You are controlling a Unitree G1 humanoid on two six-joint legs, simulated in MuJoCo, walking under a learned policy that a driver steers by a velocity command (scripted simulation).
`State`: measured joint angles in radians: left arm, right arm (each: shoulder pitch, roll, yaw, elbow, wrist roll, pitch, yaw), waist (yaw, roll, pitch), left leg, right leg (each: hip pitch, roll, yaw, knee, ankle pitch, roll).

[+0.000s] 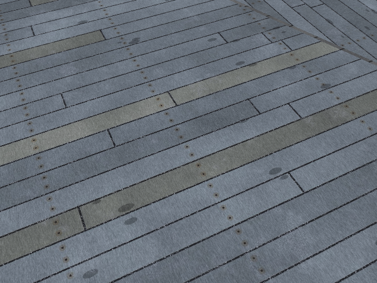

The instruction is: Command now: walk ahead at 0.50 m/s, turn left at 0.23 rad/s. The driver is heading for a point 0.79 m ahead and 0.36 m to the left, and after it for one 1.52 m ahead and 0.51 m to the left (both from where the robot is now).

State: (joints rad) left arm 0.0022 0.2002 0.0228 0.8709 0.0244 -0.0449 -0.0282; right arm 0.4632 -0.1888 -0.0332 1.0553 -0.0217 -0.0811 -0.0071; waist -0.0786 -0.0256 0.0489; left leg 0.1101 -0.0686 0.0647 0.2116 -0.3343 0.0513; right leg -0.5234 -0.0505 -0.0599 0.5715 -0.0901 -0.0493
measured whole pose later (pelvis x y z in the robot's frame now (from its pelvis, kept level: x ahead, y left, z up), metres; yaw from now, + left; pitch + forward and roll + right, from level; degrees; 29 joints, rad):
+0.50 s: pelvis +0.25 +0.00 +0.00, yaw +16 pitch +0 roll -2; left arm 0.40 0.20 0.05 1.01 0.02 -0.10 0.02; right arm 0.05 -0.21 -0.05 0.85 -0.04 0.00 0.06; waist 0.04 0.03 0.06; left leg -0.59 0.07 0.10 0.68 -0.06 0.09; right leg 0.09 0.01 -0.31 0.24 -0.34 -0.01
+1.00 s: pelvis +0.50 +0.12 +0.01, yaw +33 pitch +2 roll +0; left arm 0.04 0.25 0.04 0.77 0.04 -0.02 -0.03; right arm 0.42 -0.26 -0.07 0.91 -0.01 -0.04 0.00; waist -0.08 -0.04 0.05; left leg 0.00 -0.14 -0.14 0.27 -0.27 0.13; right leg -0.66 -0.09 0.03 0.76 -0.06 0.05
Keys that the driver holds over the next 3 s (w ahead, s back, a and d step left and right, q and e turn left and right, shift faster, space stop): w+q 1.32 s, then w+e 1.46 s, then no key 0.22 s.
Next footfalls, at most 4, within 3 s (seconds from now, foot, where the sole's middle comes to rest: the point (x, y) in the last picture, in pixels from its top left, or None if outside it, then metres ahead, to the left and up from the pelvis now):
0.04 right None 0.19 -0.11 -0.77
0.58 left None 0.42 0.13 -0.77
1.14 right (141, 199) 0.80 0.16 -0.77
1.64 left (57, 204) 0.80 0.48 -0.77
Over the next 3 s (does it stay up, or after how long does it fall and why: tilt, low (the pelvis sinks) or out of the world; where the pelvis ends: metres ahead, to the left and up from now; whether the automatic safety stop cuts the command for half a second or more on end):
stays up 1.37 0.60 0.01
